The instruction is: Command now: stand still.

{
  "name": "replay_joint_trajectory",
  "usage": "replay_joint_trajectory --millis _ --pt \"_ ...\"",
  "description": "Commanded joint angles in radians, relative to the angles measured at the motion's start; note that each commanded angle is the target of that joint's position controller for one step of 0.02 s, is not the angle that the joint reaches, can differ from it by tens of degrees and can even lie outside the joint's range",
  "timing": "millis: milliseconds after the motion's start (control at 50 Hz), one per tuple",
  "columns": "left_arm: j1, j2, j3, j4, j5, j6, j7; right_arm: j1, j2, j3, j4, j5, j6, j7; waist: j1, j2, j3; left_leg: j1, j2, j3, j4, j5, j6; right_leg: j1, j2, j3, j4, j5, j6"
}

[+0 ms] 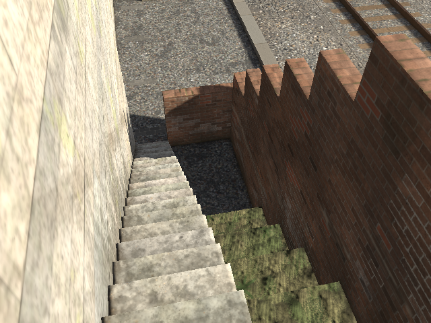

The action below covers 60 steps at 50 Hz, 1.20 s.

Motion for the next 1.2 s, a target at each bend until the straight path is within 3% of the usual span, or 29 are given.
replay_joint_trajectory --millis 20,340,400,440,520,580,600,700,740,780,800,820,840,860,900,920,940,960,980,1020,1040,1060,1080,1100,1120,1140,1160,1180,1200 --pt "0.085 0.071 0.015 -0.022 0.002 -0.007 0.002 0.132 -0.103 -0.017 0.007 0.000 0.006 -0.008 -0.005 -0.008 0.069 -0.017 0.014 -0.015 -0.045 0.040 0.024 -0.054 -0.052 0.040 -0.026 0.224 -0.059" --pt "0.086 0.063 0.017 -0.046 0.006 -0.012 0.003 0.159 -0.108 -0.015 0.005 -0.004 0.004 -0.020 -0.011 0.004 0.085 -0.031 0.015 -0.014 -0.048 0.003 0.009 -0.075 -0.032 0.040 -0.064 0.144 -0.060" --pt "0.083 0.082 0.022 -0.060 0.007 0.001 0.019 0.168 -0.120 -0.020 0.005 -0.002 -0.028 -0.017 0.000 0.036 0.083 -0.030 0.007 -0.001 -0.055 0.008 -0.001 -0.076 -0.040 0.042 -0.073 0.137 -0.060" --pt "0.075 0.079 0.021 -0.064 0.006 0.007 0.022 0.177 -0.107 -0.019 0.005 -0.003 -0.032 -0.014 -0.002 0.009 0.079 -0.028 0.009 -0.003 -0.056 0.008 0.000 -0.078 -0.039 0.039 -0.074 0.133 -0.061" --pt "0.074 0.056 0.018 -0.054 0.008 -0.005 0.002 0.184 -0.082 -0.011 0.001 -0.009 0.003 -0.016 -0.014 -0.019 0.078 -0.023 0.004 0.000 -0.023 -0.009 0.020 -0.098 -0.034 0.041 -0.072 0.126 -0.067" --pt "0.070 0.078 0.023 -0.049 0.003 -0.005 0.011 0.205 -0.080 -0.009 0.004 -0.005 -0.002 -0.015 -0.028 -0.049 0.101 -0.028 -0.025 0.036 0.023 -0.123 0.027 -0.171 -0.045 0.071 -0.127 -0.194 -0.077" --pt "0.043 0.078 0.022 -0.056 0.000 -0.008 0.014 0.212 -0.075 -0.008 0.007 -0.002 -0.008 -0.015 -0.037 -0.088 0.114 -0.028 -0.017 0.030 0.051 -0.127 0.026 -0.204 -0.046 0.072 -0.133 -0.234 -0.080" --pt "0.007 0.099 0.037 -0.078 -0.024 -0.013 0.024 0.237 -0.057 -0.003 0.007 -0.002 -0.034 -0.007 -0.049 -0.070 0.117 -0.090 -0.063 0.065 0.232 -0.270 0.062 -0.234 -0.051 0.056 -0.055 -0.338 -0.122" --pt "-0.044 0.086 0.041 -0.095 -0.019 -0.005 0.013 0.259 -0.030 0.005 0.012 0.020 -0.058 0.012 -0.065 -0.056 0.134 -0.091 -0.068 0.065 0.273 -0.334 0.096 -0.293 -0.032 0.017 0.033 -0.384 -0.136" --pt "-0.036 0.030 0.027 -0.101 -0.008 -0.012 0.005 0.274 -0.090 -0.007 0.007 0.024 -0.059 0.010 -0.055 0.105 0.138 -0.116 -0.016 -0.051 0.130 -0.365 0.147 -0.321 0.042 -0.069 0.217 -0.387 -0.109" --pt "-0.010 -0.013 0.015 -0.103 -0.009 -0.020 0.003 0.279 -0.161 -0.025 0.000 0.031 -0.053 0.006 -0.031 0.251 0.150 -0.144 0.068 -0.210 0.018 -0.439 0.207 -0.341 0.102 -0.127 0.379 -0.402 -0.088" --pt "0.012 -0.026 0.009 -0.090 -0.018 -0.034 0.013 0.268 -0.193 -0.030 -0.029 0.028 -0.058 0.017 -0.036 0.289 0.145 -0.156 0.154 -0.357 -0.013 -0.439 0.283 -0.356 0.084 -0.105 0.511 -0.363 -0.097" --pt "0.020 -0.020 0.015 -0.075 -0.027 -0.050 0.015 0.243 -0.163 -0.021 -0.037 0.020 -0.064 0.022 -0.024 0.250 0.140 -0.167 0.193 -0.430 0.013 -0.408 0.337 -0.382 0.064 -0.062 0.534 -0.339 -0.128" --pt "0.025 -0.014 0.017 -0.067 -0.018 -0.064 0.012 0.205 -0.170 -0.023 -0.045 0.022 -0.065 0.023 -0.005 0.225 0.122 -0.146 0.193 -0.405 0.063 -0.321 0.345 -0.383 0.039 -0.050 0.494 -0.313 -0.156" --pt "0.041 -0.009 0.022 -0.051 -0.003 -0.082 -0.001 0.123 -0.167 -0.022 -0.069 0.026 -0.052 0.015 0.025 0.200 0.088 -0.226 0.147 -0.303 0.164 -0.238 0.307 -0.240 0.018 -0.052 0.345 -0.204 -0.197" --pt "0.106 0.001 0.027 -0.031 0.012 -0.083 -0.010 0.083 -0.151 -0.020 -0.087 0.023 -0.047 0.005 0.054 0.174 0.060 -0.347 0.093 -0.229 0.247 -0.281 0.279 -0.101 0.027 -0.057 0.321 -0.166 -0.216" --pt "0.215 0.030 0.042 0.011 0.026 -0.082 -0.024 -0.004 -0.136 -0.019 -0.122 0.034 -0.054 -0.006 0.109 0.111 0.035 -0.529 0.074 -0.169 0.402 -0.312 0.260 0.043 -0.024 0.014 0.320 -0.095 -0.246" --pt "0.278 0.113 0.061 0.014 0.019 -0.089 -0.039 -0.043 -0.064 -0.001 -0.168 0.036 -0.071 -0.006 0.139 -0.216 0.015 -0.621 -0.041 0.016 0.575 -0.269 0.149 0.120 -0.198 0.285 0.133 -0.158 -0.343" --pt "0.258 0.156 0.086 0.014 0.005 -0.088 -0.032 -0.048 -0.081 -0.009 -0.162 0.047 -0.092 -0.008 0.114 -0.206 0.108 -0.742 -0.005 -0.102 0.692 -0.314 0.089 0.069 -0.298 0.451 0.114 -0.196 -0.420" --pt "0.237 0.106 0.077 0.029 0.022 -0.095 -0.024 -0.006 -0.109 -0.024 -0.138 0.039 -0.103 -0.006 0.069 -0.097 0.123 -0.815 0.033 -0.155 0.802 -0.277 0.047 0.064 -0.325 0.420 0.221 -0.027 -0.410" --pt "0.239 0.073 0.070 0.040 0.011 -0.109 -0.019 -0.036 -0.095 -0.030 -0.152 0.033 -0.105 -0.002 0.051 -0.125 0.135 -0.927 0.066 -0.235 0.836 -0.186 0.044 0.094 -0.334 0.404 0.283 0.043 -0.360" --pt "0.248 0.032 0.055 0.056 -0.001 -0.110 -0.010 -0.028 -0.085 -0.028 -0.168 0.014 -0.107 0.001 0.031 -0.151 0.136 -0.920 0.062 -0.235 0.770 -0.037 0.090 0.051 -0.278 0.325 0.325 0.043 -0.290" --pt "0.232 0.030 0.055 0.057 0.006 -0.114 -0.006 -0.001 -0.081 -0.026 -0.157 0.001 -0.104 0.016 0.012 -0.162 0.104 -0.837 0.050 -0.229 0.695 0.104 0.131 -0.026 -0.244 0.280 0.323 -0.053 -0.258" --pt "0.153 0.056 0.061 0.056 -0.012 -0.114 0.023 -0.002 -0.081 -0.024 -0.174 -0.037 -0.096 0.046 -0.041 -0.108 0.103 -0.592 0.059 -0.164 0.436 0.442 0.173 -0.258 -0.159 0.152 0.326 -0.235 -0.198" --pt "0.076 0.075 0.063 0.035 -0.002 -0.113 0.028 -0.022 -0.028 -0.010 -0.179 -0.061 -0.087 0.080 -0.052 -0.052 0.074 -0.265 -0.010 -0.020 0.336 0.657 0.191 -0.520 -0.085 0.029 0.373 -0.336 -0.156" --pt "0.090 0.130 0.073 0.036 0.025 -0.112 0.020 -0.029 -0.005 -0.009 -0.168 -0.055 -0.082 0.102 -0.041 0.016 0.060 -0.084 -0.077 0.065 0.385 0.711 0.178 -0.670 -0.084 -0.012 0.373 -0.359 -0.152" --pt "0.059 0.151 0.074 0.034 0.041 -0.111 0.011 0.014 -0.012 -0.016 -0.158 -0.031 -0.065 0.102 -0.070 0.005 0.041 0.037 -0.088 0.080 0.460 0.706 0.154 -0.746 -0.090 -0.025 0.412 -0.362 -0.152" --pt "0.016 0.150 0.069 0.037 0.030 -0.106 0.002 0.110 -0.038 -0.028 -0.116 -0.021 -0.045 0.093 -0.113 -0.049 0.023 0.082 -0.068 0.047 0.516 0.676 0.147 -0.733 -0.106 -0.011 0.465 -0.314 -0.146" --pt "-0.011 0.110 0.060 0.045 0.012 -0.101 -0.008 0.191 -0.087 -0.045 -0.088 -0.013 -0.026 0.065 -0.145 -0.082 0.019 0.078 -0.037 0.037 0.500 0.585 0.146 -0.650 -0.110 0.000 0.561 -0.234 -0.118"
Keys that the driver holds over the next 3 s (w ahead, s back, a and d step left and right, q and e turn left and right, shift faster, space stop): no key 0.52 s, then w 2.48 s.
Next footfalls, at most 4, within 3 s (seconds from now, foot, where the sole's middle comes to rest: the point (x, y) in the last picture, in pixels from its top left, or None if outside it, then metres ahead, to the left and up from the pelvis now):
1.30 left None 0.20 0.20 -0.98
1.72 right None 0.50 -0.03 -1.18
2.26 left None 0.68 0.33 -1.37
2.86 right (210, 290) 0.97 0.05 -1.57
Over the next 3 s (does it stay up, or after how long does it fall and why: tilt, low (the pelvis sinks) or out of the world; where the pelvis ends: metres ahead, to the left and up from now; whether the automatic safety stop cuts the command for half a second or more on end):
stays up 0.90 0.16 -0.81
